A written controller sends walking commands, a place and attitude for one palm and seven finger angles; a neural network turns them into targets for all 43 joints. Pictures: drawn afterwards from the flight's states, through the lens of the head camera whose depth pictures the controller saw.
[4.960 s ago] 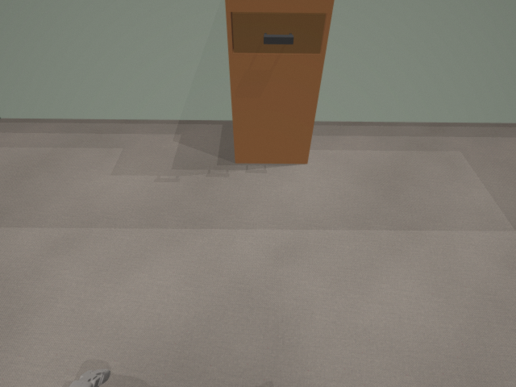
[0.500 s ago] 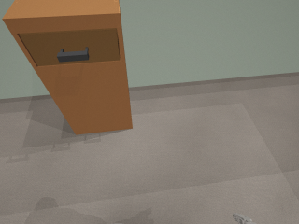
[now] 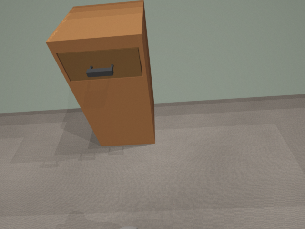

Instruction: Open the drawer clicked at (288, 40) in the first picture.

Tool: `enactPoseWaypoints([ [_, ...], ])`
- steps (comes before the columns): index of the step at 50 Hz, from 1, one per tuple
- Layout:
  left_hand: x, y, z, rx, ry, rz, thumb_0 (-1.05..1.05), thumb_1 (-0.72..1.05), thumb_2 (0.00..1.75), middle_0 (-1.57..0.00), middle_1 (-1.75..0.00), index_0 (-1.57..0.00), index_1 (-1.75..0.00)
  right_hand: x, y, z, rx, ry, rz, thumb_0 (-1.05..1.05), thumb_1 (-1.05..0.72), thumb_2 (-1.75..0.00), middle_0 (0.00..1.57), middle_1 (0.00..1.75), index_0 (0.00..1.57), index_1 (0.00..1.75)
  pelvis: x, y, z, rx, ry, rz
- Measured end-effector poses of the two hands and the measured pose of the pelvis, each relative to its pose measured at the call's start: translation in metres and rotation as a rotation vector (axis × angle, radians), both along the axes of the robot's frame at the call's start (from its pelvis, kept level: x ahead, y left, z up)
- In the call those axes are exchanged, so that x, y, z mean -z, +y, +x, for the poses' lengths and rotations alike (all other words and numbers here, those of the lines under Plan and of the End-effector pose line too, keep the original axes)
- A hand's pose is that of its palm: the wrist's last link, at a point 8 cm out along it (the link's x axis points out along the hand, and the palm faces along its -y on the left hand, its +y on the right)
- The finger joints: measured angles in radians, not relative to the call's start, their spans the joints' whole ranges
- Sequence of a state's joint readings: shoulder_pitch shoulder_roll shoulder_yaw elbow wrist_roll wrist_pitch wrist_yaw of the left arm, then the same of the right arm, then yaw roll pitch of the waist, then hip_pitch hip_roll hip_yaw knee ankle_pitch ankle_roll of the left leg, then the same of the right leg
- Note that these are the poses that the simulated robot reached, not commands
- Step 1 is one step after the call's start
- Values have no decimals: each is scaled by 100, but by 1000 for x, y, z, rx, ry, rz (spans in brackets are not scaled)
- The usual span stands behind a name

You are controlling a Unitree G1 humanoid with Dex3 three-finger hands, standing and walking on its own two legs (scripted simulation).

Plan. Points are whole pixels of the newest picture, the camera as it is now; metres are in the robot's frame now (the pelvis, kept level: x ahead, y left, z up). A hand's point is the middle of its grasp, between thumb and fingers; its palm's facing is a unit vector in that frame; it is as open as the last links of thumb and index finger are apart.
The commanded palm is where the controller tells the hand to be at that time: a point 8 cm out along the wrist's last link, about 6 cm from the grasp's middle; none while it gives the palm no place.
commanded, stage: take the last steps up to it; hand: left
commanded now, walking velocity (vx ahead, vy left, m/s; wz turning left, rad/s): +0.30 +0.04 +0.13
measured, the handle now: (100, 69) +0.80 +0.31 -0.03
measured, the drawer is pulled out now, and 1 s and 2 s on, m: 0.00 0.00 0.00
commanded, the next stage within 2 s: come to a stop and stand still in 0.92 s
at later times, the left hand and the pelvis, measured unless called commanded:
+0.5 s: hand out of the picture -0.03 +0.24 -0.17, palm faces +0.12 -0.98 -0.14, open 7.4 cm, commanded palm none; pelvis +0.05 +0.07 +0.01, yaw +3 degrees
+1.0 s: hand (108, 173) +0.34 +0.21 -0.17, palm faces +0.04 -0.98 -0.17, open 7.3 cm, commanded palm none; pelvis +0.24 +0.04 -0.01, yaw +3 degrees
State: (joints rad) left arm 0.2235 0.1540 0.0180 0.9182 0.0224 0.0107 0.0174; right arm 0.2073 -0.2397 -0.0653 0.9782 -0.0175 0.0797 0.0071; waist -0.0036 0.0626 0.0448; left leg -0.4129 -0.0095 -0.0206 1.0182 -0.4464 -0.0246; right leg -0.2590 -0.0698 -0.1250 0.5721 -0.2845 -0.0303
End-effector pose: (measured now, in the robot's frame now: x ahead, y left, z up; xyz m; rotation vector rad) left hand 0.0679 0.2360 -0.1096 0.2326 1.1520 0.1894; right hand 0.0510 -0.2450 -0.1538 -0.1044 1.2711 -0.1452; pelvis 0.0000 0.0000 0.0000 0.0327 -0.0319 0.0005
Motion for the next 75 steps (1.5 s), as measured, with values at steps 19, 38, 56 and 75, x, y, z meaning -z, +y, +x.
enactPoseWaypoints([
  [19, 34, 23, -132, -219, 324, -145, 0, 91, 89, -20, -30, -20, -29, -27, 50, 26, -120, 17, -67, 1, -91, -90, 19, 30, 19, 30, -3, 43, 24, -64, 35, -58],
  [38, 32, 63, 117, -45, 90, -136, 0, 92, 89, -20, -30, -19, -29, -25, 125, -18, 64, 315, 11, 1, -91, -90, 20, 30, 20, 30, -3, 72, 135, -48, 18, -34],
  [56, 22, 35, 252, -63, 56, -50, -2, 95, 89, -20, -30, -20, -29, -7, 57, 227, -8, 94, -28, 1, -91, -90, 19, 30, 19, 30, -1, 37, 269, -49, 23, -45],
  [75, 28, 53, 236, -105, 211, -47, 0, 92, 89, -20, -30, -20, -29, -16, 76, 339, -84, -73, -36, 0, -92, -90, 20, 30, 20, 30, 0, 47, 287, 0, 31, -27],
])
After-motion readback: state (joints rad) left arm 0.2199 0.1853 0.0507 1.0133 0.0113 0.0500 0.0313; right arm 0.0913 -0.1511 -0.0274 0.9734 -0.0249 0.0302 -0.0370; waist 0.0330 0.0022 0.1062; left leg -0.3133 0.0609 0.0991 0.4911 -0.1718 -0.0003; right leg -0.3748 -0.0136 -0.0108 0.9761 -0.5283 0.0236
